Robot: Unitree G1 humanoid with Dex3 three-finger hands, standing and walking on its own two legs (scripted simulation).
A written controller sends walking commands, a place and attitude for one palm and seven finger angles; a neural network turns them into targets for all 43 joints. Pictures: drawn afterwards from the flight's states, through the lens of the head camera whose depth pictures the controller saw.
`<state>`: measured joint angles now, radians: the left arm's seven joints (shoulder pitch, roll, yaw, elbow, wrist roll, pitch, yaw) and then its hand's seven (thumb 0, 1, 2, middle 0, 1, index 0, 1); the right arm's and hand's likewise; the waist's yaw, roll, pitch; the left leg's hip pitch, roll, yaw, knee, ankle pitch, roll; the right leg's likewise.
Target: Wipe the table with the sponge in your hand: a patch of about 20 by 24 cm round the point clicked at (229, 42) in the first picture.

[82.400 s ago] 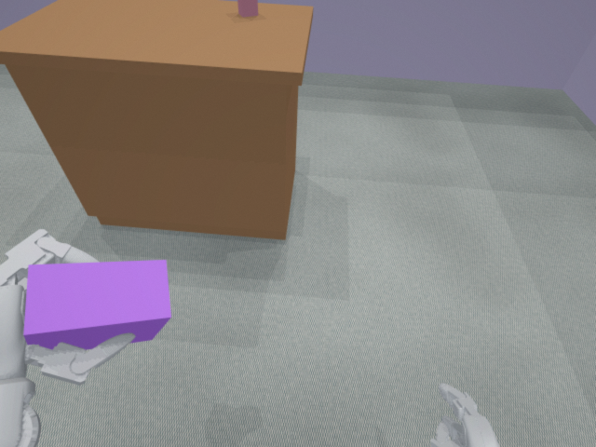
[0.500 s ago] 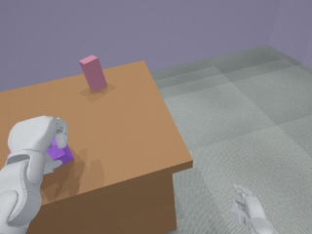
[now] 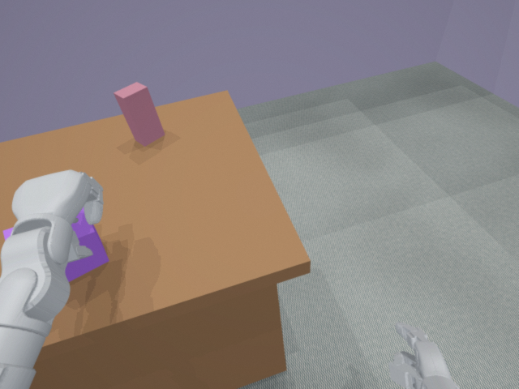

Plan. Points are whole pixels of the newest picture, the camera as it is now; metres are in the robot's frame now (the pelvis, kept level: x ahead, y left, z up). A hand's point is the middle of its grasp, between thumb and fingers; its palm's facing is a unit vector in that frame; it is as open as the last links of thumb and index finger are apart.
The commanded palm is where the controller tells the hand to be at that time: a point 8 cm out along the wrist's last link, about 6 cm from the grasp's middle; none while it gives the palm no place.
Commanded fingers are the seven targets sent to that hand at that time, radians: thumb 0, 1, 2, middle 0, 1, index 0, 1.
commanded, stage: wipe forward along the first lane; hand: left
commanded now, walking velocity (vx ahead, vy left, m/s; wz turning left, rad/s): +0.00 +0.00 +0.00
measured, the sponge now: (66, 255) +0.27 +0.36 +0.08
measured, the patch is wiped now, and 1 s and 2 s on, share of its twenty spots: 0.85 0.85 0.85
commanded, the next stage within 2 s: slide across to the middle lane in 1.36 s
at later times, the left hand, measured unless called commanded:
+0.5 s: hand (76, 209) +0.32 +0.34 +0.13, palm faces -0.14 +0.03 -0.99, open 7.9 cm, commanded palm +0.32 +0.34 +0.17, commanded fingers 0.00 0.10 1.30 -1.20 -1.60 -1.20 -1.60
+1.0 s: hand (70, 193) +0.35 +0.36 +0.14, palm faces -0.17 +0.03 -0.98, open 8.0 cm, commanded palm +0.36 +0.37 +0.17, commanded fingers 0.00 0.10 1.30 -1.20 -1.60 -1.20 -1.60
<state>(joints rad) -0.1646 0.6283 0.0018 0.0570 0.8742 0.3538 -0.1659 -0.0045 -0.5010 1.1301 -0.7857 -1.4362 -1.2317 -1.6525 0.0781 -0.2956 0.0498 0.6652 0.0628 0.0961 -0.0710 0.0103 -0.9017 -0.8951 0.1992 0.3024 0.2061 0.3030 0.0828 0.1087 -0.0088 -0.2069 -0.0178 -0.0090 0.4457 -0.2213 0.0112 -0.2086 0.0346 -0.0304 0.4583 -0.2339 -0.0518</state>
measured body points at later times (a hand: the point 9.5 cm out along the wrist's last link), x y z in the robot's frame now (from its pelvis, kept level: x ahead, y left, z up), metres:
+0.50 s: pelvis +0.00 -0.02 +0.00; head +0.02 -0.07 +0.44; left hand +0.33 +0.33 +0.19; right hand +0.17 -0.28 -0.13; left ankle +0.01 +0.12 -0.74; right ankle +0.01 -0.09 -0.74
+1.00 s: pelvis -0.01 -0.02 -0.01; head +0.02 -0.06 +0.44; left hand +0.36 +0.36 +0.19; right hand +0.11 -0.30 -0.15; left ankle +0.01 +0.11 -0.74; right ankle +0.01 -0.09 -0.74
